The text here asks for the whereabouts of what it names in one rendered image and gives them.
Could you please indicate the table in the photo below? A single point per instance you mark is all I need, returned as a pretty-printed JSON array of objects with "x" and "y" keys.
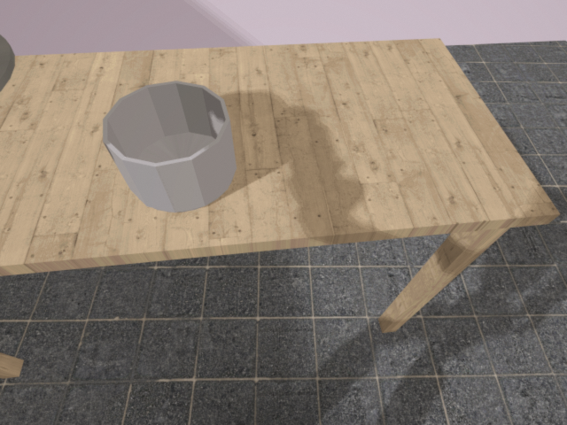
[{"x": 337, "y": 142}]

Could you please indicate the pot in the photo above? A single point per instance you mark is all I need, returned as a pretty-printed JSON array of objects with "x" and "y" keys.
[{"x": 173, "y": 145}]

